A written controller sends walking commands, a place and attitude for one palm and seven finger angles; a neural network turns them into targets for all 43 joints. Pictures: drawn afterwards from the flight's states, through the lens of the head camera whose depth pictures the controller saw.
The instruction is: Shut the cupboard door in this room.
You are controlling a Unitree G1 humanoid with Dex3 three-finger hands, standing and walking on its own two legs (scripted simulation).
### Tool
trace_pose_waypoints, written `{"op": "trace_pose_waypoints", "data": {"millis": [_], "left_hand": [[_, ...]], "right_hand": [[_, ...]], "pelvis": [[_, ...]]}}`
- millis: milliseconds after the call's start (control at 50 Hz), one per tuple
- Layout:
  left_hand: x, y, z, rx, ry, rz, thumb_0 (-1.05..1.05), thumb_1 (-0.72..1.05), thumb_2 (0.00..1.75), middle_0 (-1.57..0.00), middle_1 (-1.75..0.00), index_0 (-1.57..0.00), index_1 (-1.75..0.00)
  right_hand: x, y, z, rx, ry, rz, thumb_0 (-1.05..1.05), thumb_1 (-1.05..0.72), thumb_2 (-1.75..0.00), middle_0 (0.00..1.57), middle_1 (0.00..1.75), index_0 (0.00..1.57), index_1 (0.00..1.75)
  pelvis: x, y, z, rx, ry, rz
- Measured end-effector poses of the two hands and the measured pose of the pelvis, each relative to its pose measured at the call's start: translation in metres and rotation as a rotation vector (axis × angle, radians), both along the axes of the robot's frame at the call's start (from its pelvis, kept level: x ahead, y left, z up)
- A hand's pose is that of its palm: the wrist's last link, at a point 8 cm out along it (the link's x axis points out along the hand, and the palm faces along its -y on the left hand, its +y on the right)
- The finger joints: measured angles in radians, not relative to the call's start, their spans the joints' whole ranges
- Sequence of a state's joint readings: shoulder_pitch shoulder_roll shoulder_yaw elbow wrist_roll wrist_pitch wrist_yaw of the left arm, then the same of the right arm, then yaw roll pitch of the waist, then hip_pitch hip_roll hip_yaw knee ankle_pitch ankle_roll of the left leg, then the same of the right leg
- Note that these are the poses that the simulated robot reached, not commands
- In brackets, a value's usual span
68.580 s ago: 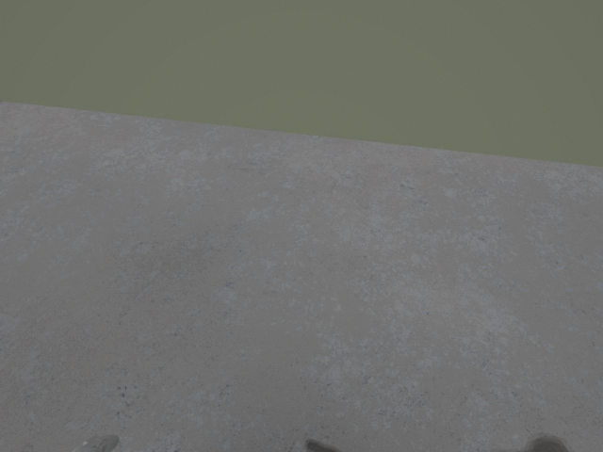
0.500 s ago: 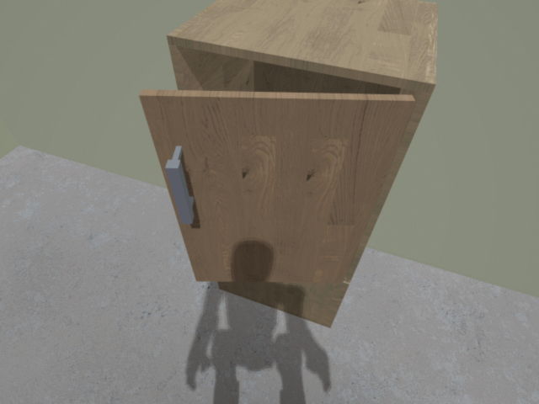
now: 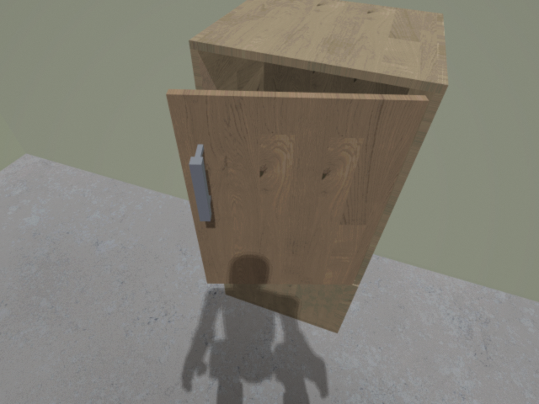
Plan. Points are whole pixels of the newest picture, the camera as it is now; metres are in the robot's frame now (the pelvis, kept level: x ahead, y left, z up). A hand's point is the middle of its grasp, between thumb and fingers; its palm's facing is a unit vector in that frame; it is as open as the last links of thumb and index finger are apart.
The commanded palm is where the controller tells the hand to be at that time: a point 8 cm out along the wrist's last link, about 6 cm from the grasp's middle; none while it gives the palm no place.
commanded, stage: look again from close up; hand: left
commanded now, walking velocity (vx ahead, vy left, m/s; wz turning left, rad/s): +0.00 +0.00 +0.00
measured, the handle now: (202, 184) +0.49 +0.15 +0.05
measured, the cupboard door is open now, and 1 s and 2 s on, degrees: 20 20 20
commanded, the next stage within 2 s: shuffle to correct the standing spot in 0.16 s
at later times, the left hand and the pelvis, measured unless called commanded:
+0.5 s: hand out of the picture -0.03 +0.17 -0.18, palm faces +0.01 -0.99 -0.15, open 7.4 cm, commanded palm none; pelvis +0.00 +0.00 +0.00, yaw +0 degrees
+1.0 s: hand out of the picture +0.04 +0.11 -0.19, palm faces +0.04 -0.99 -0.14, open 7.4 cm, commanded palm none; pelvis +0.04 -0.05 +0.00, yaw +0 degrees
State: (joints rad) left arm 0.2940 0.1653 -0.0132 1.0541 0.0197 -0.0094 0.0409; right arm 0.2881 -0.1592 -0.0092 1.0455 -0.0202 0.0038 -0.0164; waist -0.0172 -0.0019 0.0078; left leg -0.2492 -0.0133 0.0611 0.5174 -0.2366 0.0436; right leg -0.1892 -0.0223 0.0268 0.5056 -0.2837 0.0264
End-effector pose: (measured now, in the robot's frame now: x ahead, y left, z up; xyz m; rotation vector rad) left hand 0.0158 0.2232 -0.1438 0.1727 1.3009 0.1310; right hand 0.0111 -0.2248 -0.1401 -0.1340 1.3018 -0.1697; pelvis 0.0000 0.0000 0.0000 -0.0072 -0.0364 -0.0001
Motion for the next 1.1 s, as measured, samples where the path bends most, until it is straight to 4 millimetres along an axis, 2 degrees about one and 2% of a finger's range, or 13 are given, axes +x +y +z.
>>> {"op": "trace_pose_waypoints", "data": {"millis": [120,240,380,500,680,780,880,960,1100], "left_hand": [[-0.011,0.014,0.0,0.005,0.007,0.01,0.01,0.91,0.9,-0.2,-0.3,-0.19,-0.3],[-0.03,0.018,-0.002,-0.006,0.051,0.023,0.01,0.91,0.9,-0.2,-0.3,-0.19,-0.3],[-0.048,0.011,-0.005,-0.03,0.111,0.035,0.01,0.91,0.9,-0.2,-0.3,-0.19,-0.3],[-0.053,-0.003,-0.007,-0.049,0.154,0.036,0.01,0.91,0.9,-0.2,-0.3,-0.19,-0.3],[-0.035,-0.034,-0.007,-0.055,0.145,0.053,0.01,0.91,0.9,-0.2,-0.3,-0.19,-0.3],[-0.019,-0.049,-0.017,-0.077,0.127,0.071,0.01,0.9,0.9,-0.2,-0.3,-0.19,-0.3],[0.0,-0.06,-0.023,-0.1,0.122,0.066,0.01,0.9,0.9,-0.2,-0.3,-0.19,-0.3],[0.015,-0.063,-0.017,-0.08,0.095,0.06,0.02,0.91,0.9,-0.2,-0.3,-0.2,-0.3],[0.016,-0.055,-0.009,-0.048,0.079,0.052,0.02,0.92,0.9,-0.2,-0.3,-0.2,-0.3]], "right_hand": [[0.009,0.003,0.006,-0.014,-0.031,0.028,0.01,-0.92,-0.9,0.2,0.3,0.2,0.3],[0.014,0.004,0.011,-0.026,-0.029,0.046,0.01,-0.91,-0.9,0.2,0.3,0.2,0.3],[0.014,0.005,0.012,-0.031,-0.008,0.045,0.0,-0.9,-0.9,0.2,0.3,0.2,0.3],[0.009,-0.002,0.008,-0.028,0.022,0.019,0.0,-0.9,-0.9,0.2,0.3,0.2,0.3],[0.011,-0.033,0.001,-0.037,0.061,-0.009,0.0,-0.9,-0.9,0.2,0.3,0.2,0.3],[0.026,-0.046,0.001,-0.069,0.06,0.001,0.01,-0.9,-0.9,0.2,0.3,0.2,0.3],[0.048,-0.046,0.006,-0.076,0.027,0.004,0.01,-0.9,-0.9,0.19,0.3,0.2,0.3],[0.059,-0.046,0.005,-0.065,0.021,0.007,0.01,-0.92,-0.9,0.2,0.3,0.2,0.3],[0.066,-0.047,0.007,-0.05,0.0,0.002,0.01,-0.93,-0.9,0.2,0.3,0.2,0.3]], "pelvis": [[-0.005,0.008,0.001,0.003,0.009,0.005],[-0.007,0.011,0.002,0.001,0.015,0.01],[-0.005,0.011,0.003,0.002,0.017,0.011],[0.002,0.001,0.001,0.007,0.023,-0.001],[0.018,-0.028,-0.003,-0.008,0.042,-0.003],[0.031,-0.037,-0.008,-0.022,0.04,0.011],[0.042,-0.041,-0.007,0.0,0.028,-0.002],[0.045,-0.044,-0.003,-0.002,0.028,0.004],[0.042,-0.046,0.001,0.003,0.019,-0.001]]}}
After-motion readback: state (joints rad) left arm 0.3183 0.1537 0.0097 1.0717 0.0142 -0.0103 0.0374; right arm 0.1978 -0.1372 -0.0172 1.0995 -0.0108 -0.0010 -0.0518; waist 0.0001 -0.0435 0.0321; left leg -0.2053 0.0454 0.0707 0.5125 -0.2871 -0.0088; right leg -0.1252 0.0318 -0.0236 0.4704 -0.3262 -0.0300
